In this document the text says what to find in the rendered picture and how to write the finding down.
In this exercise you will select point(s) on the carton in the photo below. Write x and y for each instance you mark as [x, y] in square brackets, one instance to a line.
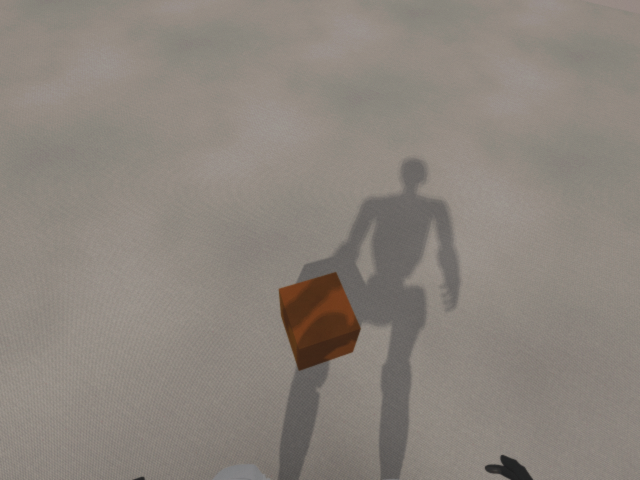
[319, 320]

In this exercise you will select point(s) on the right robot hand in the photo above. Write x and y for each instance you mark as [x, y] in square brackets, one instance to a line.
[511, 469]

